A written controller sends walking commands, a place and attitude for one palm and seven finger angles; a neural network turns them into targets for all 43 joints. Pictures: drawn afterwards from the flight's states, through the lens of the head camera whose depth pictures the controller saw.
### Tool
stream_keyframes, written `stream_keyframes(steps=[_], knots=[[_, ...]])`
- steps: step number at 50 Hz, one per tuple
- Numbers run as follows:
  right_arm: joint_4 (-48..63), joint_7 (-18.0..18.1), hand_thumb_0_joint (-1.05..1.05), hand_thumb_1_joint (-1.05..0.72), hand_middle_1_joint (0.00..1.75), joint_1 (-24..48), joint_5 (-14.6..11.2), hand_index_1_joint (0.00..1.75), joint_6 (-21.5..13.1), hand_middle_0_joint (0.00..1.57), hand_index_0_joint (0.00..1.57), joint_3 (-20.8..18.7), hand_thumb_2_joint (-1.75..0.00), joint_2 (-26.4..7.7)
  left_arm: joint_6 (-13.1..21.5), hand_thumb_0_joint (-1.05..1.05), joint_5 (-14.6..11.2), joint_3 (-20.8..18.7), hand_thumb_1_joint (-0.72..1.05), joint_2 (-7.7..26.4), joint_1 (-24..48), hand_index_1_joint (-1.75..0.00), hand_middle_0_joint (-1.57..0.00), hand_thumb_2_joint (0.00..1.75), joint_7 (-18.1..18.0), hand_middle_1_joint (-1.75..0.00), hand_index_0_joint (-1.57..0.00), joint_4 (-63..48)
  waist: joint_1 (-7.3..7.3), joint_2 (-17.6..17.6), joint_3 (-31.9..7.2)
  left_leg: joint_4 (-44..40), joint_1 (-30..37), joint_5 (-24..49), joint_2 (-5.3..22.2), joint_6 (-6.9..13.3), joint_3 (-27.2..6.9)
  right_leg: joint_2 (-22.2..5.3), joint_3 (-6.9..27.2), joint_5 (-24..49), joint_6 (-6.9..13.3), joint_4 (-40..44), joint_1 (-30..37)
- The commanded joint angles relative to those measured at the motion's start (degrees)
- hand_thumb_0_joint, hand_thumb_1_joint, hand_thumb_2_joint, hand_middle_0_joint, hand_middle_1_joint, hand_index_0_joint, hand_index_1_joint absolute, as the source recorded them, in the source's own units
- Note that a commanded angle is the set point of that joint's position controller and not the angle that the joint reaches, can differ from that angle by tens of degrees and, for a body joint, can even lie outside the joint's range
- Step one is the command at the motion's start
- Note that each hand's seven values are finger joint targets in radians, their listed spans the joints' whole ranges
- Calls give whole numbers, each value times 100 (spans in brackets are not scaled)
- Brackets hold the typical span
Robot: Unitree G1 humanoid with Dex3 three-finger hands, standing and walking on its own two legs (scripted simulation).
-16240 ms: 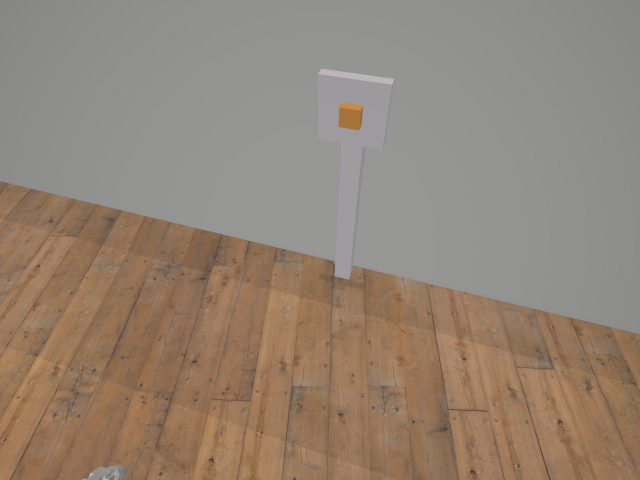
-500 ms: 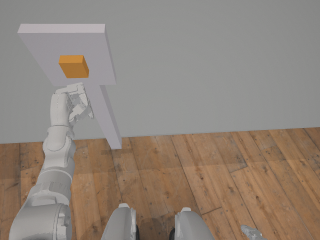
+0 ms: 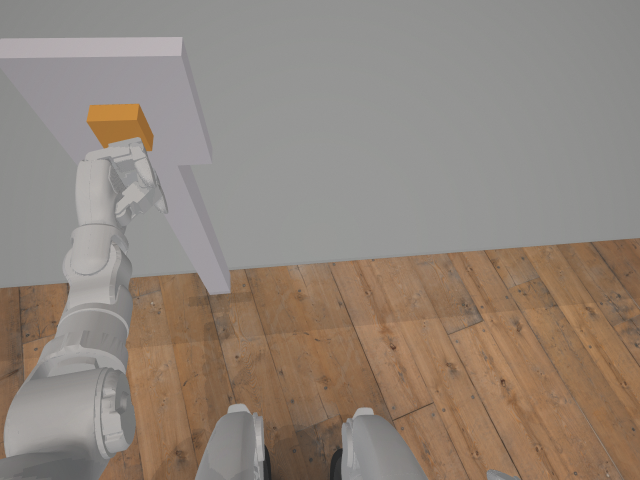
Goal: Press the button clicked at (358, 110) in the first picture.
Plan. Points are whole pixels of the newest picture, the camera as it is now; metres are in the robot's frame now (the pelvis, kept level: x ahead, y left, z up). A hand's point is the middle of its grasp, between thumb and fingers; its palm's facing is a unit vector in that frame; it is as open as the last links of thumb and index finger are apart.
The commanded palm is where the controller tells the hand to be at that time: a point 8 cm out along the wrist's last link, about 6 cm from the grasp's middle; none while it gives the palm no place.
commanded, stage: press the button with the knuckle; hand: left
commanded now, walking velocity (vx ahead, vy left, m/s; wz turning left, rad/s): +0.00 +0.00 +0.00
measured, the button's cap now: (122, 127) +0.53 +0.23 +0.07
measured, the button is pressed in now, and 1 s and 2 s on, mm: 0 10 0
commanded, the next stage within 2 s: hold the button down briefly in 0.60 s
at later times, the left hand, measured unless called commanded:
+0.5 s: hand (154, 172) +0.49 +0.20 +0.04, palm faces +0.08 -1.00 -0.03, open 3.3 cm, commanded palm +0.48 +0.23 +0.04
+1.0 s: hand (152, 169) +0.49 +0.20 +0.04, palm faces +0.08 -1.00 -0.04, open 3.6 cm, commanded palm +0.49 +0.23 +0.04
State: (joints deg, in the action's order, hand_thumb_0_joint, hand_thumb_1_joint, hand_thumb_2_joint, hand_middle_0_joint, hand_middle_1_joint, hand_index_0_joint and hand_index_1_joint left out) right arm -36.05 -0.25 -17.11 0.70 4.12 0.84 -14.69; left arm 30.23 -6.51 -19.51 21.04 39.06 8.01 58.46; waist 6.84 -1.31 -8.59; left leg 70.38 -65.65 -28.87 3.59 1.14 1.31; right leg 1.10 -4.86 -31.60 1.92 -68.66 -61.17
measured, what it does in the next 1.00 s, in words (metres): stands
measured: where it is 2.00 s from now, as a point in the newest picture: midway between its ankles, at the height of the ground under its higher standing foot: outside the picture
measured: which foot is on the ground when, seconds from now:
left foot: down 0.00-1.00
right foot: down 0.00-1.00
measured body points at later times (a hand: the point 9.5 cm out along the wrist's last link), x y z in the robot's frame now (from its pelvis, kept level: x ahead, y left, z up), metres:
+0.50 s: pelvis -0.01 +0.01 -0.01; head +0.13 +0.03 +0.42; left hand +0.48 +0.25 +0.04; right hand +0.02 -0.26 -0.12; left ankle +0.03 +0.11 -0.63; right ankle +0.01 -0.10 -0.63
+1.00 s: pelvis -0.04 +0.01 -0.02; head +0.11 +0.05 +0.40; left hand +0.48 +0.25 +0.04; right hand -0.02 -0.26 -0.13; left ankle +0.03 +0.11 -0.63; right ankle +0.01 -0.10 -0.63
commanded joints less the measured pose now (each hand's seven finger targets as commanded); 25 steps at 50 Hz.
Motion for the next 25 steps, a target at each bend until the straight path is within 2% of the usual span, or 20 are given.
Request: stream_keyframes(steps=[1, 2, 3, 5, 6, 9, 11, 14, 15, 16, 17, 19, 20, 22, 23, 25], knots=[[309, 53, 0, -90, 30, -735, 42, 30, -113, 20, 20, -374, -90, -945, 427, 0, -59, -232, 90, 1268, 2326, -150, -130, 90, 17, -150, -130, -1188, 103, -465, -2885, -581, 2277, 2006, -239, 53, -332, 109, 440, 2133, -108, 893, 1021], [310, 54, 0, -90, 30, -740, 43, 30, -97, 20, 20, -364, -90, -955, 407, 0, -41, -307, 90, 1382, 2252, -150, -130, 90, 25, -150, -130, -1100, 62, -506, -2855, -583, 2239, 2004, -232, 40, -337, 115, 445, 2120, -102, 887, 1024], [298, 45, 0, -90, 30, -763, 51, 30, -88, 20, 20, -355, -90, -956, 406, 0, -34, -158, 90, 1259, 2452, -150, -130, 90, 41, -150, -130, -1095, 153, -589, -2825, -598, 2326, 2024, -229, 46, -377, 119, 416, 2074, -91, 868, 892], [296, 36, 0, -90, 30, -784, 39, 30, -64, 20, 20, -363, -90, -967, 343, 0, -42, -204, 90, 1252, 2365, -150, -130, 90, 36, -150, -130, -933, 141, -476, -2777, -586, 2268, 1974, -226, 47, -367, 131, 408, 2028, -100, 902, 885], [277, 45, 0, -90, 30, -803, 50, 30, -55, 20, 20, -356, -90, -985, 348, 0, -32, -260, 90, 1373, 2554, -150, -130, 90, 23, -150, -130, -995, 181, -404, -2782, -593, 2235, 1974, -212, 54, -398, 124, 394, 2028, -108, 890, 906], [256, 48, 0, -90, 30, -817, 49, 30, -53, 20, 20, -364, -90, -988, 379, 0, -20, -238, 90, 1327, 2773, -150, -130, 90, -19, -150, -130, -980, 221, -484, -2757, -607, 2350, 1914, -202, 42, -438, 139, 368, 1865, -98, 899, 707], [222, 45, 0, -90, 30, -826, 55, 30, -55, 20, 20, -352, -90, -978, 383, 0, 21, -104, 90, 1234, 3023, -150, -130, 90, -52, -150, -130, -913, 314, -567, -2684, -577, 2336, 1814, -201, 49, -454, 139, 371, 1738, -102, 916, 549], [151, 60, 0, -90, 30, -879, 82, 30, -51, 20, 20, -336, -90, -1046, 374, 0, 102, -242, 90, 1501, 3339, -150, -130, 90, -120, -150, -130, -667, 412, -469, -2579, -561, 2207, 1562, -191, 61, -519, 146, 355, 1452, -100, 922, 378], [163, 67, 0, -90, 30, -882, 79, 30, -53, 20, 20, -321, -90, -1041, 365, 0, 138, -193, 90, 1499, 3421, -150, -130, 90, -123, -150, -130, -586, 432, -539, -2526, -565, 2151, 1483, -197, 63, -519, 145, 365, 1376, -98, 928, 334], [157, 62, 0, -90, 30, -887, 99, 30, -64, 20, 20, -307, -90, -1043, 373, 0, 148, -160, 90, 1491, 3623, -150, -130, 90, -129, -150, -130, -629, 454, -679, -2593, -565, 2190, 1427, -201, 56, -547, 140, 347, 1303, -90, 904, 283], [142, 67, 0, -90, 30, -919, 101, 30, -65, 20, 20, -319, -90, -1063, 359, 0, 166, -199, 90, 1530, 3586, -150, -130, 90, -135, -150, -130, -562, 460, -591, -2700, -558, 2277, 1509, -191, 62, -570, 148, 334, 1345, -82, 901, 273], [157, 59, 0, -90, 30, -933, 110, 30, -70, 20, 20, -313, -90, -1071, 356, 0, 158, -201, 90, 1534, 3694, -150, -130, 90, -131, -150, -130, -550, 462, -775, -2849, -521, 2358, 1587, -192, 54, -577, 145, 330, 1360, -75, 871, 202], [135, 61, 0, -90, 30, -943, 116, 30, -60, 20, 20, -301, -90, -1090, 339, 0, 171, -267, 90, 1658, 3729, -150, -130, 90, -135, -150, -130, -438, 474, -742, -2743, -551, 2350, 1515, -174, 41, -615, 153, 304, 1286, -69, 879, 138], [137, 58, 0, -90, 30, -943, 123, 30, -67, 20, 20, -271, -90, -1087, 309, 0, 186, -163, 90, 1605, 4002, -150, -130, 90, -142, -150, -130, -409, 550, -800, -2642, -548, 2231, 1316, -186, 52, -632, 153, 304, 1139, -72, 878, 58], [125, 58, 0, -90, 30, -975, 122, 30, -74, 20, 20, -282, -90, -1106, 297, 0, 199, -149, 90, 1584, 4059, -150, -130, 90, -155, -150, -130, -319, 602, -690, -2628, -546, 2231, 1260, -178, 68, -674, 162, 296, 1086, -66, 872, -29], [115, 69, 0, -90, 30, -999, 137, 30, -86, 20, 20, -277, -90, -1131, 300, 0, 246, -177, 90, 1689, 4241, -150, -130, 90, -185, -150, -130, -373, 615, -816, -2781, -527, 2284, 1239, -172, 65, -693, 148, 288, 1058, -68, 847, -91]])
